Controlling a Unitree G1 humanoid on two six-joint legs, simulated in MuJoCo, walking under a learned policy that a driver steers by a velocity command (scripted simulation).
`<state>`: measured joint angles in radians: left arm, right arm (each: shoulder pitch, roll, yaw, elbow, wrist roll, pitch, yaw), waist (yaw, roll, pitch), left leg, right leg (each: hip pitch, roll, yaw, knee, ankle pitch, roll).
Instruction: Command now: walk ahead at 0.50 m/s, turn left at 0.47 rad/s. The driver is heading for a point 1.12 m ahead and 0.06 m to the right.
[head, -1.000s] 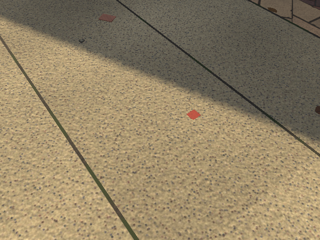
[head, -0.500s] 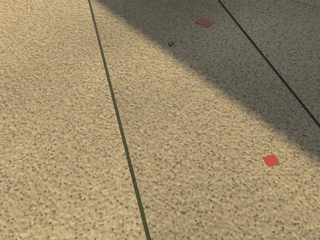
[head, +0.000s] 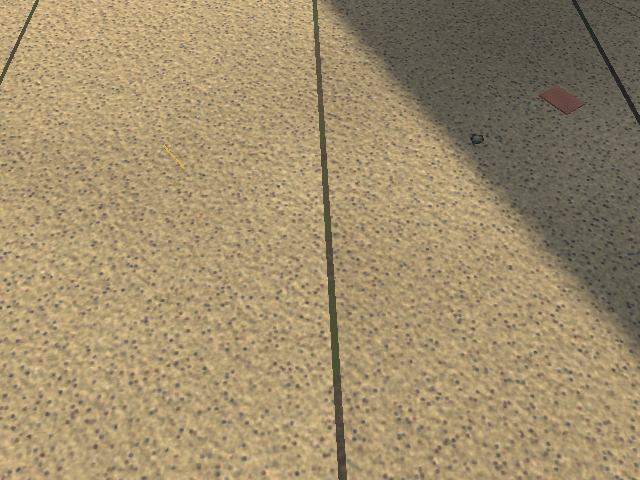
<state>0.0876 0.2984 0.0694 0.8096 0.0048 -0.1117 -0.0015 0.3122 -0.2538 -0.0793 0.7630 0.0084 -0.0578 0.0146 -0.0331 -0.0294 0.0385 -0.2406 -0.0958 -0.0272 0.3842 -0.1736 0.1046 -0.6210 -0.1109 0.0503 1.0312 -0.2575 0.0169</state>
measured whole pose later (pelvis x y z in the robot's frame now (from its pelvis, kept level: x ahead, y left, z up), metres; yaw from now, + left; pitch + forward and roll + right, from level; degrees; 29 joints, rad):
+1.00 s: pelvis +0.58 +0.03 +0.00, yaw +4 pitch +2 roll +1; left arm 0.23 0.30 0.05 0.84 -0.02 -0.08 -0.01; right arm 0.26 -0.26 -0.06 0.77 0.00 -0.08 0.03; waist -0.01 -0.04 0.01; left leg -0.27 -0.05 0.05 0.39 -0.15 0.07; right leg -0.53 -0.08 0.02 1.11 -0.33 -0.02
